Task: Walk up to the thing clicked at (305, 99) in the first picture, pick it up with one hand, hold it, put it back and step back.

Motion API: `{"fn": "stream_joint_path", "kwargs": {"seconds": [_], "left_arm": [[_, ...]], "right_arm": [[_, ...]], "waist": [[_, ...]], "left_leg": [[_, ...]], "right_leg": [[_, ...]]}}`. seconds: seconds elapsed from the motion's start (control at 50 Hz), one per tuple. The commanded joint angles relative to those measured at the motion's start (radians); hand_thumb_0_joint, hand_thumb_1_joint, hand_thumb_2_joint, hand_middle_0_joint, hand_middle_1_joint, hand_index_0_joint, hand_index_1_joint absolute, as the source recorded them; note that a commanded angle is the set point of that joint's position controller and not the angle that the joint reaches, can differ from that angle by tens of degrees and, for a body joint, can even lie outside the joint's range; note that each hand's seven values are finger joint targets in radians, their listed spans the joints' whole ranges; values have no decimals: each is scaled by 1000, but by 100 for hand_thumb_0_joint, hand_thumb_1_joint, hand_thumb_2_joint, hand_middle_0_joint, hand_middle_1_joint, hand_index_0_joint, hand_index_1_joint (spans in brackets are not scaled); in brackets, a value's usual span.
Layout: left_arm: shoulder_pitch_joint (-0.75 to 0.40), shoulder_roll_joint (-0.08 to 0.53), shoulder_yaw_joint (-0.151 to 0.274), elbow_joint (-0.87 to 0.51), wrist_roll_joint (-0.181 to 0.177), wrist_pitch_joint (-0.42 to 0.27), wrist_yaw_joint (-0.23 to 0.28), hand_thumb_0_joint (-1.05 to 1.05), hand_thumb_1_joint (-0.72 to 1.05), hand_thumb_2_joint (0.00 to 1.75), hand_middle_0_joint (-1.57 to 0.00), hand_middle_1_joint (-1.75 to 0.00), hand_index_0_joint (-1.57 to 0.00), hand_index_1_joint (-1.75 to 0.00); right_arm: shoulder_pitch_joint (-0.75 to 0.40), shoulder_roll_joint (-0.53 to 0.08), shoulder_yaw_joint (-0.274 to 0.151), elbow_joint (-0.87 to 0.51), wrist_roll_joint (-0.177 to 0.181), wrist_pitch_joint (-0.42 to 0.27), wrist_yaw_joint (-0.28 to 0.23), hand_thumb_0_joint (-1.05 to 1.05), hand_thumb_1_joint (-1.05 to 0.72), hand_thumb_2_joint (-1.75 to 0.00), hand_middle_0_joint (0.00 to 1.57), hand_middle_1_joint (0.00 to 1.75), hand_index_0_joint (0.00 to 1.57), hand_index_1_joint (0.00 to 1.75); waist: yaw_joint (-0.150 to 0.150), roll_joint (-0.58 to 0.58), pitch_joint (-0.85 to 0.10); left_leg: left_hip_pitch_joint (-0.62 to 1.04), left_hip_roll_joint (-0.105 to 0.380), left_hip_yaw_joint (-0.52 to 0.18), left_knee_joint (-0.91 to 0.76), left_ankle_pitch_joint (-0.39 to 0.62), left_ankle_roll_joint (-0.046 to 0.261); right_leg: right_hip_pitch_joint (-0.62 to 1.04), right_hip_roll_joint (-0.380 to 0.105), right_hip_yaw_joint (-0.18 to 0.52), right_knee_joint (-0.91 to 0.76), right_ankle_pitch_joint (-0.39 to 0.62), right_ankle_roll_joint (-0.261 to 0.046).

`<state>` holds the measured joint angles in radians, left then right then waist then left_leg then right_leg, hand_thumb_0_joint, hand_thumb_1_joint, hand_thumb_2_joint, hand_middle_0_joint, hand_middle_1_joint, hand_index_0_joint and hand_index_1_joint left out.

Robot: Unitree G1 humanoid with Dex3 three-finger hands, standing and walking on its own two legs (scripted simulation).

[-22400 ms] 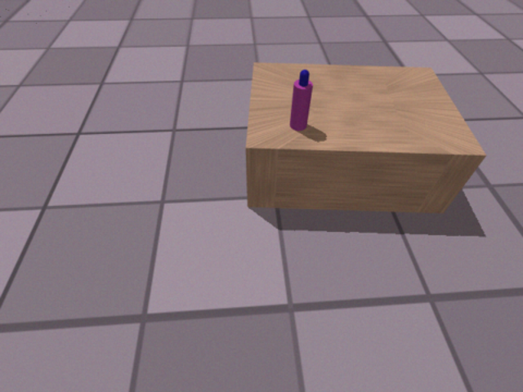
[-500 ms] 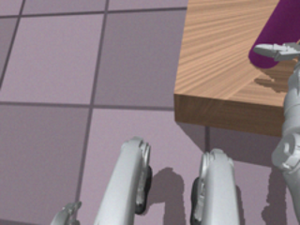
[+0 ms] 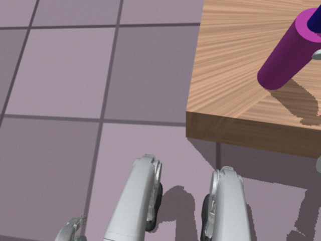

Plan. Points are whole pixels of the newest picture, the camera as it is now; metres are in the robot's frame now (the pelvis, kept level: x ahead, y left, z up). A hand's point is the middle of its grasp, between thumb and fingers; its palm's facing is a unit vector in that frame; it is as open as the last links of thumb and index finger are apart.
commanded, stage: rise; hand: right
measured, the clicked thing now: (296, 49) +0.55 -0.22 +0.01
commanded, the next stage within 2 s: home in 0.12 s
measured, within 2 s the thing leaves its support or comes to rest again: neither
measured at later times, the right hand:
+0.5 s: hand out of the picture +0.52 -0.39 +0.19, palm faces +0.48 +0.81 -0.34, open 17.1 cm
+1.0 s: hand out of the picture +0.33 -0.27 +0.15, palm faces +0.22 +0.92 -0.33, open 17.0 cm
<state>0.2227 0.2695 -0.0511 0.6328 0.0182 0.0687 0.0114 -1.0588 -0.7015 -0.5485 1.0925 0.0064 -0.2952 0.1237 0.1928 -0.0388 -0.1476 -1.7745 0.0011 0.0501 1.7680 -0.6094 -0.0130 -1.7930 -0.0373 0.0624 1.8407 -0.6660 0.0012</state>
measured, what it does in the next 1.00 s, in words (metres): rises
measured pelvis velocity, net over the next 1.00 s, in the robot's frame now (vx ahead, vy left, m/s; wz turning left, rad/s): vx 0.07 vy -0.02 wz -0.05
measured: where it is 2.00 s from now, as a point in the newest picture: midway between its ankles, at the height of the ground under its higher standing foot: (178, 222)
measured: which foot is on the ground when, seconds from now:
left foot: down 0.00-1.00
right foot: down 0.00-1.00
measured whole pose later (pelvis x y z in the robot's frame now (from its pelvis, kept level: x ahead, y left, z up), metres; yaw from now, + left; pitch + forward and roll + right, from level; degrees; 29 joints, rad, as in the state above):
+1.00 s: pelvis +0.07 -0.02 +0.22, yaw -3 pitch +11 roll +3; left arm 0.30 0.22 -0.03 0.58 -0.03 0.02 0.10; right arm 0.03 -0.31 -0.16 0.47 0.01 0.11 -0.10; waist 0.05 -0.04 -0.11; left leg -0.61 0.00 0.04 0.80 -0.39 -0.03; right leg -0.64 -0.04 0.02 0.91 -0.46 -0.01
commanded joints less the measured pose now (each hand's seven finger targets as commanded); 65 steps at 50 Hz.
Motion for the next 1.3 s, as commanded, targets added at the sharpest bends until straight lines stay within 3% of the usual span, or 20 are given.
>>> {"fn": "stream_joint_path", "kwargs": {"seconds": [0.0, 0.04, 0.06, 0.1, 0.18, 0.22, 0.3, 0.36, 0.46, 0.6, 0.64, 0.74, 0.78, 0.84, 0.88, 0.94, 1.02, 1.06, 1.1, 1.28], "left_arm": [[216, 223, 72, -23, -9, -22, 17, 0, 89, 88, -20, -30, -20, -30], [223, 223, 81, -17, -9, -27, 12, 0, 87, 89, -20, -29, -20, -30], [234, 219, 75, -12, -12, 3, 3, 0, 88, 89, -21, -30, -20, -30], [211, 194, 58, -65, -21, 18, -13, 0, 87, 90, -20, -30, -20, -31], [250, 233, 73, -62, -19, 39, -22, 0, 87, 90, -20, -30, -19, -30], [276, 237, 75, -69, -20, 48, -19, 0, 88, 89, -20, -29, -20, -29], [283, 204, 60, -13, -16, 53, 2, 0, 90, 90, -20, -29, -20, -30], [286, 230, 74, -2, -11, 54, 17, 0, 90, 90, -20, -29, -20, -29], [289, 217, 72, -27, -19, 49, 20, 0, 90, 90, -20, -29, -20, -29], [250, 190, 83, -111, -54, 46, 26, 0, 90, 90, -20, -29, -20, -29], [237, 191, 93, -116, -66, 40, 37, 0, 90, 90, -20, -29, -20, -29], [191, 149, 75, -106, -73, 10, 84, 0, 86, 88, -20, -28, -19, -30], [176, 120, 71, -100, -46, -13, 93, 0, 90, 90, -20, -29, -20, -29], [133, 114, 74, -126, -41, -42, 104, 0, 88, 88, -19, -27, -18, -28], [126, 94, 73, -139, -40, -64, 102, 0, 90, 90, -20, -29, -20, -29], [92, 119, 90, -170, -46, -95, 104, 0, 90, 90, -20, -29, -20, -29], [58, 87, 81, -196, -59, -126, 106, 0, 90, 90, -20, -29, -20, -29], [4, 90, 75, -231, -68, -140, 111, 0, 90, 90, -20, -29, -20, -29], [-21, 89, 75, -247, -71, -154, 116, 0, 90, 90, -20, -29, -20, -29], [-17, 69, 72, -275, -49, -240, 148, 0, 82, 85, -19, -28, -19, -28]], "right_arm": [[-327, -314, -27, -128, 32, -35, 55, 0, 57, -6, 5, 5, 5, 5], [-317, -273, 5, -119, 39, -41, 83, 0, 48, -5, 6, 4, 7, 4], [-172, -415, 1, 137, -112, 52, 23, 0, 44, -8, 5, 6, 6, 6], [-313, -330, 62, -37, -95, 76, -30, 0, 52, -6, 5, 6, 6, 6], [-421, -557, -7, -240, -145, 98, -87, 0, 52, -7, 4, 6, 6, 6], [-371, -614, -43, -251, -156, 107, -124, 0, 48, -10, 6, 7, 6, 7], [-262, -442, 46, 4, -153, 129, -174, 0, 51, -8, 6, 6, 6, 6], [-326, -497, 31, -49, -153, 124, -200, 0, 44, -12, 7, 7, 7, 7], [-40, -254, 126, 159, -116, 167, -201, 0, 43, -13, 7, 8, 7, 8], [268, -105, 202, -156, -52, 226, -207, 0, 47, -10, 6, 7, 6, 7], [322, -147, 185, -379, -39, 229, -225, 0, 48, -10, 6, 7, 6, 7], [531, -78, 209, -578, -10, 235, -282, 0, 60, 0, 3, 0, 3, 0], [692, 22, 223, -599, -26, 275, -268, 0, 44, -13, 7, 7, 7, 7], [709, 92, 246, -723, -22, 287, -278, 0, 48, -7, 13, 10, 13, 10], [863, 257, 350, -729, -5, 315, -255, 0, 45, -11, 6, 7, 6, 7], [885, 214, 352, -919, 14, 356, -231, 0, 47, -11, 6, 7, 6, 7], [1241, 397, 478, -889, 57, 467, -181, 0, 52, -8, 6, 6, 6, 6], [1262, 316, 440, -1070, 68, 509, -170, 0, 47, -10, 6, 7, 6, 7], [1360, 345, 481, -1139, 69, 559, -154, 0, 57, -5, 6, 5, 6, 5], [1435, 350, 464, -1357, 41, 601, -150, 0, 51, -8, 6, 6, 6, 6]], "waist": [[13, -117, -593], [32, -94, -517], [-31, -75, -486], [-2, -119, -503], [-71, -311, -721], [-66, -309, -782], [-1, -206, -512], [-20, -259, -507], [-17, -158, -299], [-74, -132, -359], [-115, -179, -422], [-133, -169, -314], [-138, -134, -196], [-152, -170, -211], [-132, -130, -149], [-147, -147, -209], [-132, 31, -119], [-159, 2, -150], [-152, 24, -114], [-124, -34, -85]], "left_leg": [[454, -17, -1, -291, 226, 36], [451, -18, -3, -312, 225, 36], [492, -30, -7, -372, 212, 36], [496, -28, -8, -409, 206, 38], [597, -31, -5, -468, 284, 44], [722, -28, -6, -514, 373, 38], [725, -47, 10, -644, 376, 36], [786, -51, 1, -710, 382, 41], [819, -61, 28, -796, 392, 47], [1051, -63, 36, -909, 460, 47], [1123, -59, 30, -933, 482, 50], [1224, -44, 22, -1007, 473, 51], [1218, -41, 16, -1019, 447, 53], [1235, -34, 13, -1020, 436, 56], [1224, -37, 21, -1022, 434, 53], [1253, -37, 31, -1020, 451, 48], [1277, -42, 52, -1031, 482, 32], [1305, -37, 46, -1037, 488, 27], [1296, -34, 39, -1044, 481, 20], [1237, -11, -8, -1022, 412, 10]], "right_leg": [[455, 0, 5, -286, 255, -29], [434, -4, 5, -297, 243, -35], [520, -3, -12, -371, 256, -31], [598, -11, 4, -410, 244, -32], [912, -17, 22, -502, 412, -2], [986, -18, 17, -534, 516, 1], [980, -18, 10, -627, 490, -8], [1050, -18, -8, -696, 487, -3], [1073, -33, 17, -814, 530, 6], [1239, -30, 18, -958, 591, 5], [1314, -25, 14, -995, 618, 11], [1358, -12, -6, -1072, 572, 14], [1269, -3, -19, -1070, 519, -4], [1329, -10, -15, -1093, 516, 7], [1326, -16, -5, -1107, 522, 10], [1384, -18, 0, -1111, 575, 13], [1324, -8, -1, -1098, 599, -5], [1324, 5, -18, -1091, 574, -10], [1308, 15, -30, -1080, 547, -17], [1262, 39, -48, -1017, 426, -27]]}}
